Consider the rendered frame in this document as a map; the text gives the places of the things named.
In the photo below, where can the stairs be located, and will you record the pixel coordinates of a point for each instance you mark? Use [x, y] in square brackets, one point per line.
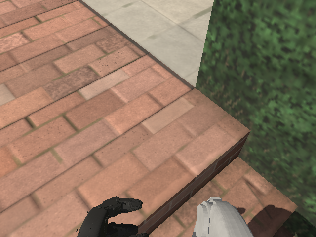
[264, 208]

